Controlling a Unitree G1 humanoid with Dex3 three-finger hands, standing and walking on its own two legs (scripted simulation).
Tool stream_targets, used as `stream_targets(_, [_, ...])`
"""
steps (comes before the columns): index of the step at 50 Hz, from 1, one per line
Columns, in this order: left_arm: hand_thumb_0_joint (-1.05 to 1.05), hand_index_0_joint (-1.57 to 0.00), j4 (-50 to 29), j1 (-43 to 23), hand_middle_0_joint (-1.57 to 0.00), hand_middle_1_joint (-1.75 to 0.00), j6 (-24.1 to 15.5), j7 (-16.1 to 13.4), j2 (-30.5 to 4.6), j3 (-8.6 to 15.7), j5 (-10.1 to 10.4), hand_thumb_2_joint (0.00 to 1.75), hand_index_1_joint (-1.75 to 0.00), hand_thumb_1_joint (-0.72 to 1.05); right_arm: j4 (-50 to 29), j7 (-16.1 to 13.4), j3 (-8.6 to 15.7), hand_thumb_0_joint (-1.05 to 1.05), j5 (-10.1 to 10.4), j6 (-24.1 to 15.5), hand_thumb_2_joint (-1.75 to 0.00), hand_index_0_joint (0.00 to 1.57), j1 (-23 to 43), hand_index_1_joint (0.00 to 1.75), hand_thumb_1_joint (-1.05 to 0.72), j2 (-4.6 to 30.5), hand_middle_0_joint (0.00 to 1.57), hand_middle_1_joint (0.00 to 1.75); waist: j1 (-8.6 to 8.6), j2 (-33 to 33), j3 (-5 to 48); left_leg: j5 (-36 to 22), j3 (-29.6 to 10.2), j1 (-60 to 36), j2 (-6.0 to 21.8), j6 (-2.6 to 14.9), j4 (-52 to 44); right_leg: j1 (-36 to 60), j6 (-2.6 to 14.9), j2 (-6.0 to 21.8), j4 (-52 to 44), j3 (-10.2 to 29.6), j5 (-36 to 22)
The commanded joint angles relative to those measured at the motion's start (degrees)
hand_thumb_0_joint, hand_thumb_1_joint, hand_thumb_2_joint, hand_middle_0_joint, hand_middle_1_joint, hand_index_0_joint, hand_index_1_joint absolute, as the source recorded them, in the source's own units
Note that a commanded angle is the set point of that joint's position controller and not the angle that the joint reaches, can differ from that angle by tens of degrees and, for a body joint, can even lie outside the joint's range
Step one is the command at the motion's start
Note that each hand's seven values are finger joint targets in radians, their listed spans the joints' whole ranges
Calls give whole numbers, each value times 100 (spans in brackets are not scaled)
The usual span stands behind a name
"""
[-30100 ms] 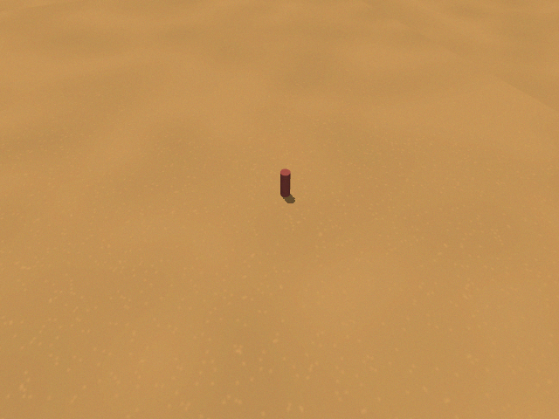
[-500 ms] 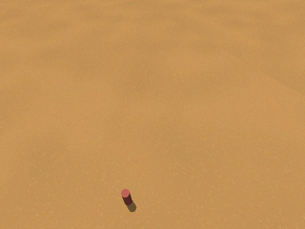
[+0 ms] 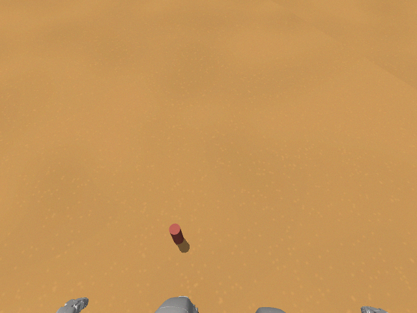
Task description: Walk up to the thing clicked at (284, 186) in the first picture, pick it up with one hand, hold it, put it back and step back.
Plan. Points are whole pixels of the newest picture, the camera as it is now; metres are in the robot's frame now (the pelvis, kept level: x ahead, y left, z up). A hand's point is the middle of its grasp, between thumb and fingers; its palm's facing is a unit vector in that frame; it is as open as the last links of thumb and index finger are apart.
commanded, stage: step back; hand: left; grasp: from the side
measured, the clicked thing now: (176, 234) +0.46 +0.18 -0.69
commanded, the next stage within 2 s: none
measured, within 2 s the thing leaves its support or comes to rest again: neither
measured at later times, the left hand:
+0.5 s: hand out of the picture +0.03 +0.29 -0.17, palm faces -0.09 -0.92 -0.38, open 7.4 cm
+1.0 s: hand out of the picture -0.07 +0.30 -0.16, palm faces +0.01 -0.94 -0.35, open 7.4 cm
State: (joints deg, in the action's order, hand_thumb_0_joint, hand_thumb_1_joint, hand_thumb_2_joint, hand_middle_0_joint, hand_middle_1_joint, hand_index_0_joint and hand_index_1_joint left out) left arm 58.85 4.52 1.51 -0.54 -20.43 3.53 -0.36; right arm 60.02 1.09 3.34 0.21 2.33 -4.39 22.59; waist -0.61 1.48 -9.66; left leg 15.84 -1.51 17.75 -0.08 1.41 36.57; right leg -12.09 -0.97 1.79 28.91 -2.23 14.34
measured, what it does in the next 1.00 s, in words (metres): walks backwards: right foot, then left foot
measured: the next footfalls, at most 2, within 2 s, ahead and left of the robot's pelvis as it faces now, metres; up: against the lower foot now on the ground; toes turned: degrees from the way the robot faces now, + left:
right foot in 0.52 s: -0.08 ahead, -0.09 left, +0.00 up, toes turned -1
left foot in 0.90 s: -0.17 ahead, +0.15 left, +0.00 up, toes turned -3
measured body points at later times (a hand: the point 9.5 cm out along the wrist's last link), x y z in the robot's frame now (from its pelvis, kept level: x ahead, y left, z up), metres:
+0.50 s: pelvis -0.09 +0.03 -0.01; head -0.02 +0.03 +0.43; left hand +0.03 +0.34 -0.14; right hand +0.02 -0.28 -0.13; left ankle +0.00 +0.11 -0.73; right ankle -0.12 -0.10 -0.72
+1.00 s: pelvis -0.22 +0.04 -0.01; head -0.16 +0.07 +0.44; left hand -0.08 +0.35 -0.13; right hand -0.14 -0.27 -0.12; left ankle -0.21 +0.15 -0.73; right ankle -0.17 -0.09 -0.70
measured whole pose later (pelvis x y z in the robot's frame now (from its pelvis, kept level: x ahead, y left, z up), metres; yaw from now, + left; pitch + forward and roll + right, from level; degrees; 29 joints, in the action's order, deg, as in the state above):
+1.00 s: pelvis -0.22 +0.04 -0.01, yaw +1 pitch -3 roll +0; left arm 45.4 5.2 4.3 -1.1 -21.9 4.3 -0.7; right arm 51.5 0.0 2.4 -1.9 1.4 -10.4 20.4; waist -0.9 -2.9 -10.8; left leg 19.2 -2.7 13.8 -2.1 1.6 35.8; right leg -25.4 0.3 -2.3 52.6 5.2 27.5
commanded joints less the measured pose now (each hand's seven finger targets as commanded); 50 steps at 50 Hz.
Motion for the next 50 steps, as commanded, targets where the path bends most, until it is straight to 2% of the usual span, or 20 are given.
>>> stream_targets(1, [0, -20, -899, -804, -20, -30, -47, -68, -1593, 361, -109, 90, -30, 90, -461, -24, 250, 0, -29, 19, -90, 20, -775, 30, -90, 925, 20, 30, -288, -1307, 1178, 494, -66, -640, -35, 195, 734, -598, 1213, 1596, -297, 1047, -1872])
stream_targets(3, [0, -20, -964, -660, -20, -30, 15, -52, -1355, 301, -40, 90, -30, 90, -538, -51, 272, 0, -59, -56, -90, 20, -743, 30, -90, 1061, 20, 30, -198, -504, 1093, -1974, -450, -393, 460, 297, -553, -300, 695, 790, 817, 512, -1334])
stream_targets(4, [0, -20, -1001, -493, -20, -30, 57, -60, -1083, 252, 62, 90, -30, 90, -662, -80, 340, 0, -114, -109, -90, 20, -554, 30, -90, 1423, 20, 30, -109, 524, 1067, -3343, -1432, -444, 1146, 526, -1210, -558, 365, -137, 1750, 270, -472])
stream_targets(5, [0, -20, -995, -369, -20, -30, 111, -110, -941, 242, 64, 90, -30, 90, -687, -105, 382, 0, -164, -147, -90, 20, -617, 30, -90, 1621, 20, 30, -101, 924, 993, -3965, -2231, -841, 1586, 747, -1491, -1246, 332, -715, 2435, 668, 1884])
stream_targets(7, [0, -20, -924, -125, -20, -30, 171, -190, -978, 216, 14, 90, -30, 90, -836, -178, 424, 0, -192, -187, -90, 20, -548, 30, -90, 1700, 20, 30, -135, 835, 1135, -4025, -2425, -800, 1766, 706, -1465, -1380, 340, -740, 3331, 1335, 2220])
stream_targets(11, [0, -20, -849, 362, -20, -30, 208, -185, -1182, 252, 64, 90, -30, 90, -1175, -278, 342, 0, -195, -210, -90, 20, 95, 30, -90, 1231, 20, 30, 250, 576, 1445, -3104, -1132, -1218, 1114, 664, -1116, -1504, 277, -678, 3868, 1356, 1274])
stream_targets(19, [0, -20, -1162, 141, -20, -30, 56, -159, -1153, 312, -28, 90, -30, 90, -1262, -305, 388, 0, -181, -169, -90, 20, -609, 30, -90, 1217, 20, 30, -268, 581, 1324, -3242, -1361, -1868, 1514, 1266, -959, -1435, -29, -443, 2426, 991, 1595])
stream_targets(22, [0, -20, -1090, 497, -20, -30, 7, -103, -1149, 321, -59, 90, -30, 90, -1403, -286, 388, 0, -160, -144, -90, 20, -357, 30, -90, 1318, 20, 30, -143, 617, 1473, -2467, -1291, -1500, 1497, 1215, -927, -874, 65, -268, 1496, 642, 1342])
stream_targets(26, [0, -20, -811, 1287, -20, -30, -38, -30, -1125, 390, -127, 90, -30, 90, -1440, -230, 355, 0, -75, -81, -90, 20, 34, 30, -90, 1325, 20, 30, 210, 407, 1526, -1070, -1040, -235, 1195, 655, -776, 483, 371, -209, -93, 435, -35])
stream_targets(28, [0, -20, -1044, 938, -20, -30, -65, -14, -1606, 503, -194, 90, -30, 90, -1504, -200, 268, 0, -29, -84, -90, 20, 54, 30, -90, 1017, 20, 30, 115, -1028, 1049, 719, -334, 1036, 79, 15, 312, 275, 1090, 1035, -874, 2401, 181])
stream_targets(29, [0, -20, -1273, 513, -20, -30, -57, -6, -2120, 590, -208, 90, -30, 90, -1485, -240, 317, 0, -37, -55, -90, 20, 136, 30, -90, 1017, 20, 30, 339, -1936, 724, 1841, -144, 747, -602, -168, 1939, -953, 1956, 2115, -1416, 3508, 200])
stream_targets(30, [0, -20, -1501, 102, -20, -30, -96, -41, -1975, 568, -236, 90, -30, 90, -1381, -245, 351, 0, -64, -39, -90, 20, -67, 30, -90, 1159, 20, 30, 143, -1622, 412, 1798, -673, 478, -443, -210, 2799, -1498, 2012, 2222, -1396, 3589, -193])
stream_targets(34, [0, -20, -1641, -266, -20, -30, -120, -94, -1330, 472, -168, 90, -30, 90, -1145, -230, 217, 0, 2, -76, -90, 20, -642, 30, -90, 936, 20, 30, -159, -875, 625, 980, -767, 816, -871, -157, 3154, -619, 1103, 886, -771, 1362, -1707])
stream_targets(39, [0, -20, -1726, 412, -20, -30, -52, -134, -1311, 461, -208, 90, -30, 90, -1340, -296, 151, 0, -32, -156, -90, 20, -541, 30, -90, 937, 20, 30, 290, -1116, 1174, 1408, -425, 1083, -372, -296, 1530, 1104, 1326, 1164, -189, 1466, -2402])
stream_targets(43, [0, -20, -1819, 387, -20, -30, 69, -99, -1409, 425, -88, 90, -30, 90, -1195, -297, 196, 0, -116, -245, -90, 20, -1027, 30, -90, 861, 20, 30, 118, -1222, 1580, 180, 45, 35, -157, -139, -1032, 1207, 1033, 997, 751, 1177, -2909])
stream_targets(45, [0, -20, -1899, 433, -20, -30, 164, -54, -1240, 348, -35, 90, -30, 90, -1173, -293, 321, 0, -219, -267, -90, 20, -1076, 30, -90, 1105, 20, 30, 96, -639, 1490, -1291, -465, -926, 242, -2, -1529, -31, 590, 552, 1123, 980, -1593])
stream_targets(46, [0, -20, -1966, 514, -20, -30, 163, -39, -1033, 322, -4, 90, -30, 90, -1256, -280, 441, 0, -279, -272, -90, 20, -968, 30, -90, 1610, 20, 30, 136, 539, 1537, -2146, -1967, -1376, 1421, 421, -1563, -1069, 329, -150, 1839, 582, -94])
stream_targets(47, [0, -20, -2019, 29, -20, -30, 149, -105, -1207, 415, -6, 90, -30, 90, -1384, -225, 493, 0, -226, -230, -90, 20, -670, 30, -90, 2069, 20, 30, -162, 1242, 1229, -2421, -2703, -449, 2174, 1346, -1757, -1220, 179, -670, 2773, 666, 2103])
stream_targets(48, [0, -20, -2005, -213, -20, -30, 145, -155, -1316, 450, -94, 90, -30, 90, -1432, -263, 516, 0, -264, -266, -90, 20, -492, 30, -90, 2093, 20, 30, -273, 1211, 926, -2152, -3142, 247, 2472, 1733, -1890, -1101, 155, -543, 3695, 1284, 2326])
stream_targets(50, [0, -20, -1804, 124, -20, -30, 158, -104, -1260, 467, -16, 90, -30, 90, -1518, -288, 334, 0, -273, -278, -90, 20, -158, 30, -90, 1513, 20, 30, 49, 655, 808, -2611, -1672, -103, 1685, 1301, -1497, -1325, 253, -674, 4216, 1418, 1724])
